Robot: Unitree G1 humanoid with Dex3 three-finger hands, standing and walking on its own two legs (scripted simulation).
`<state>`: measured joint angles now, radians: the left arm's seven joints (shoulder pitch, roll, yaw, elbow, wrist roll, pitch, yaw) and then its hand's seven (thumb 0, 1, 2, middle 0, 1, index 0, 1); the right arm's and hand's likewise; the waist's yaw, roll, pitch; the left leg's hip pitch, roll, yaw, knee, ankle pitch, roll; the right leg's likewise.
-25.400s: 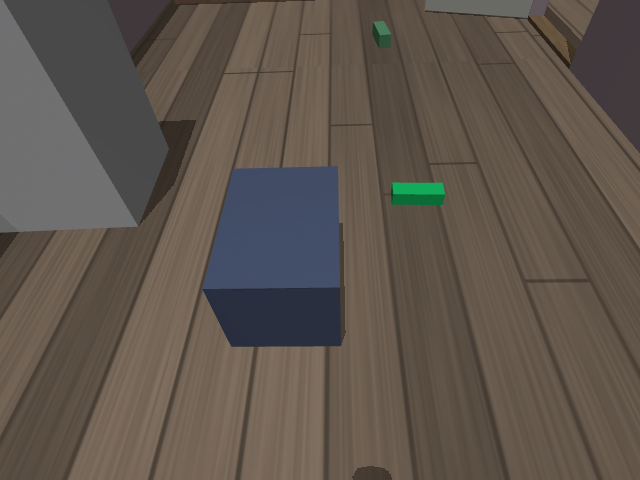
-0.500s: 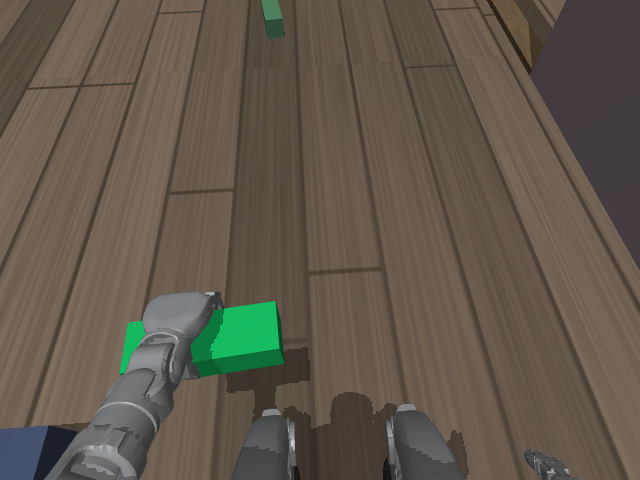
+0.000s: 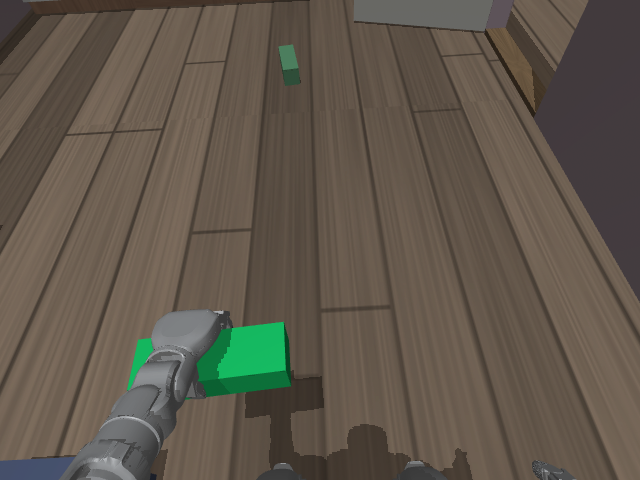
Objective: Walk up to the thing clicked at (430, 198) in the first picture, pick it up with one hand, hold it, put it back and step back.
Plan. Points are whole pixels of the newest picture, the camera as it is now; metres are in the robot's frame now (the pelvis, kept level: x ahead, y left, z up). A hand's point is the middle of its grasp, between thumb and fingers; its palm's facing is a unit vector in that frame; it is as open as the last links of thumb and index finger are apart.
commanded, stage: hold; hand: left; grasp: from above
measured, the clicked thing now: (215, 363) +0.31 +0.20 -0.13
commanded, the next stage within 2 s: crouch in 1.98 s
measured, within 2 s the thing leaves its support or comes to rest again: neither
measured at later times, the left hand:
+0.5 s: hand (189, 342) +0.31 +0.21 -0.05, palm faces -0.49 -0.01 -0.87, open 10.7 cm
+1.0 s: hand (184, 348) +0.30 +0.21 -0.03, palm faces -0.49 -0.01 -0.87, open 10.7 cm
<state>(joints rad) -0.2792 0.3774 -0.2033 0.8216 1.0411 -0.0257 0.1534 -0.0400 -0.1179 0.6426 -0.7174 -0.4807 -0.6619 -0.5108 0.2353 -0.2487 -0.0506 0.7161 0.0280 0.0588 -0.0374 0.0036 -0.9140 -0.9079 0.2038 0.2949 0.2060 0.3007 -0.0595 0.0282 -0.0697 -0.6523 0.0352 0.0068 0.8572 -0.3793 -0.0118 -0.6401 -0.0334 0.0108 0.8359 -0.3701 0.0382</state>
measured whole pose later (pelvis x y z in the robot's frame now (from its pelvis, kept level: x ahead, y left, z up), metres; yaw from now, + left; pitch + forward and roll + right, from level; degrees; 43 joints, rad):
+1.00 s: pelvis +0.00 +0.00 +0.03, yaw -1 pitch +2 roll +0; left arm -0.24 0.39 -0.22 0.71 1.02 -0.05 0.01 -0.05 -0.09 0.57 -0.74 -0.45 -0.68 -0.48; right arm 0.20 -0.26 -0.05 0.69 0.04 0.09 -0.05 0.01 -0.90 -0.90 0.20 0.29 0.21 0.30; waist -0.02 0.04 -0.02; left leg -0.35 0.03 0.03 0.59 -0.27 -0.01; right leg -0.36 -0.04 0.03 0.58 -0.26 0.04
